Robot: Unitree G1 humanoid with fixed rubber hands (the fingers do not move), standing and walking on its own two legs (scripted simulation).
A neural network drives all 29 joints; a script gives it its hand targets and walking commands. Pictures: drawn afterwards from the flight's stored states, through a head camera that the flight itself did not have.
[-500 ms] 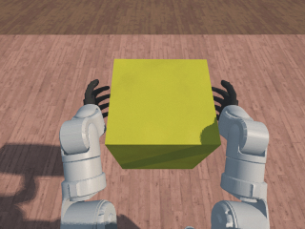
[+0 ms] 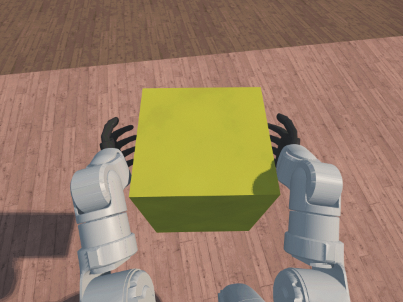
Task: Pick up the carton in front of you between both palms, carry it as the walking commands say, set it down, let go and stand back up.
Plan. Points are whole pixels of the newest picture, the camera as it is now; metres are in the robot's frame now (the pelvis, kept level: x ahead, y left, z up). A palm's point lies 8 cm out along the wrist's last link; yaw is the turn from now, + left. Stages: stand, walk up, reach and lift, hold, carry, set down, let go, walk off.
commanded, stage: carry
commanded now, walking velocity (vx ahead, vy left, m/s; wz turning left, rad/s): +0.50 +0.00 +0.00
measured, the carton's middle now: (202, 168) +0.36 -0.04 +0.06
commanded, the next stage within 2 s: none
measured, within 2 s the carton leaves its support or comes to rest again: neither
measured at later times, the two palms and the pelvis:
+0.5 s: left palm (107, 35) +0.65 +0.14 +0.20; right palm (237, 26) +0.68 -0.17 +0.19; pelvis +0.32 -0.03 +0.05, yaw +1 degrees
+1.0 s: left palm out of the picture +0.99 +0.14 +0.25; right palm out of the picture +1.00 -0.17 +0.25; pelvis +0.65 -0.03 +0.08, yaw +1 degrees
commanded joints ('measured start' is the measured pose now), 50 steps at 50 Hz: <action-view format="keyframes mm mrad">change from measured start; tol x32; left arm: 1 -552 -655 -565 -36 -89 -35 2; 50 -497 -586 -600 30 -165 22 -3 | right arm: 1 -736 780 680 -170 281 -44 52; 50 -533 553 493 -51 85 29 -11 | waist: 1 65 104 -446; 10 166 159 -372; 13 219 -332 -507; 29 83 -161 -355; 33 -9 325 -499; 50 253 9 -482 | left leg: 1 524 269 -421 -243 204 149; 11 231 146 16 81 671 15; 13 -264 -62 -47 584 -45 -68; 16 -429 21 -185 871 -73 -12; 24 -410 87 -114 448 53 -22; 30 259 -108 145 15 86 15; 33 683 320 -901 -349 19 256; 46 380 212 -146 -312 303 102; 50 93 119 19 289 521 -21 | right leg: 1 -229 -50 14 -38 49 -15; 11 512 92 -251 -736 127 -34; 13 845 -316 663 -1025 -98 -237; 28 522 -209 -24 -1018 435 -101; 30 436 -163 -152 -734 719 -41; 33 -167 91 -7 20 -77 50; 35 -265 -2 52 173 -46 14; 43 -206 -84 -24 -314 78 11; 50 690 -7 -71 -772 8 -56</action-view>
